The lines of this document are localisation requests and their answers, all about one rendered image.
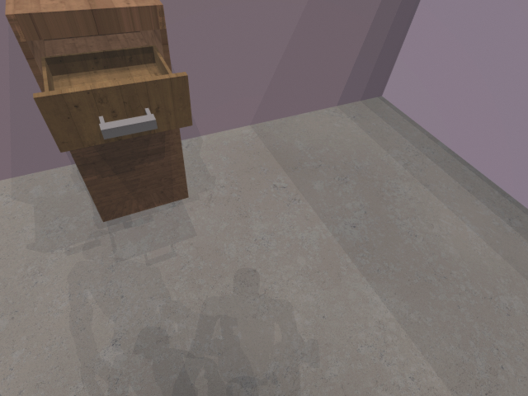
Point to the handle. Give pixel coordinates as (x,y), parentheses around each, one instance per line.
(133,125)

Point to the cabinet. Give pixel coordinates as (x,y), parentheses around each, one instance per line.
(126,176)

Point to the drawer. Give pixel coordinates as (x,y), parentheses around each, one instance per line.
(116,84)

